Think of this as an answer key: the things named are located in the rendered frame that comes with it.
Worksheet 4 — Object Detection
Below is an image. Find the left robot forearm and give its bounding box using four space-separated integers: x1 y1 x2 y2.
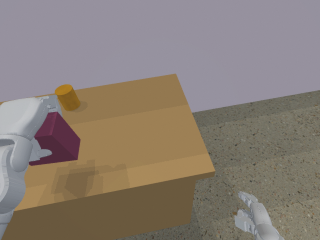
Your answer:
0 134 33 240

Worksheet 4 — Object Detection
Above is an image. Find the table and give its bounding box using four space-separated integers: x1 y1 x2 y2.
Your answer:
0 73 216 240

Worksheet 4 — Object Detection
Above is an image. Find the left robot hand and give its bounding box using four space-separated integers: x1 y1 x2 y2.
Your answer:
0 95 63 162

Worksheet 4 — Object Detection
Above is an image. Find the right robot hand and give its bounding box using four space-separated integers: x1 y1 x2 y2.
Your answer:
234 191 273 236

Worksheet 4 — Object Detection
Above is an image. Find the sponge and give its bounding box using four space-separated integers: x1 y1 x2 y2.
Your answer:
29 111 81 166

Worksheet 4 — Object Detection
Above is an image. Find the right robot forearm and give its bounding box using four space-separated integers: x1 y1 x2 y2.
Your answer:
254 223 285 240

